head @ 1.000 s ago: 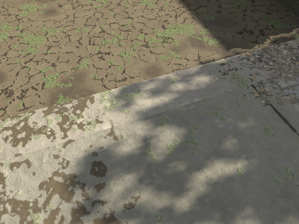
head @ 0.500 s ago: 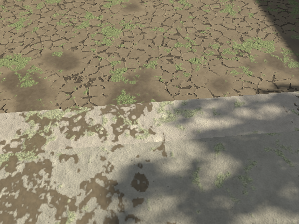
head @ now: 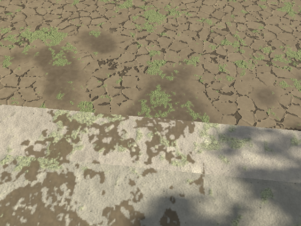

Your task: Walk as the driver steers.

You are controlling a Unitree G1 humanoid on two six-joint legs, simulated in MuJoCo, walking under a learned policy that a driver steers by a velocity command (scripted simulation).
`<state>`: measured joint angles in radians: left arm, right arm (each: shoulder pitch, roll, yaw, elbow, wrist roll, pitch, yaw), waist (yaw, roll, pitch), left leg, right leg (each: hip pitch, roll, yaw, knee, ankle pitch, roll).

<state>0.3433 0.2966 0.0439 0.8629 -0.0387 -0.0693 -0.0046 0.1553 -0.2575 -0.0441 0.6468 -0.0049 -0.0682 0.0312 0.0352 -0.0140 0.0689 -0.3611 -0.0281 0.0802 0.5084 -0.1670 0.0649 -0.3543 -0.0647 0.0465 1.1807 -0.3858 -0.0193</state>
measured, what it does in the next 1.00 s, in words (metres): walks ahead, turning right: right foot, then left foot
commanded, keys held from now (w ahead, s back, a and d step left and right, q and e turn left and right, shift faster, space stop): w+e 0.78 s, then w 0.22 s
